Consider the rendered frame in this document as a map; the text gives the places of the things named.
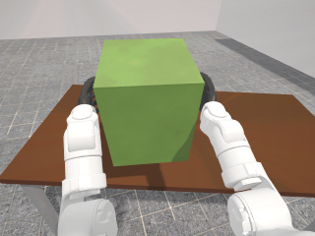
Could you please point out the robot left hand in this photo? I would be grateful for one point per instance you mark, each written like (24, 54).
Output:
(86, 96)

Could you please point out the robot left forearm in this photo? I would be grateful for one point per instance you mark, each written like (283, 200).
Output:
(82, 155)

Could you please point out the left robot upper arm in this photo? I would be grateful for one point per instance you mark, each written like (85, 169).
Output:
(89, 218)

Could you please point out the robot right forearm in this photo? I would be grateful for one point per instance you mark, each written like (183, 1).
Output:
(240, 170)

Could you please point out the table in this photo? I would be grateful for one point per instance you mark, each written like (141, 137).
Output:
(278, 128)

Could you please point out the robot right hand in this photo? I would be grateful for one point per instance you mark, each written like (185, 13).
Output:
(209, 92)

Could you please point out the right robot upper arm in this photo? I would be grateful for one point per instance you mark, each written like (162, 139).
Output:
(261, 212)

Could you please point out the carton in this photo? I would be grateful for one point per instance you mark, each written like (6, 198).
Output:
(148, 94)

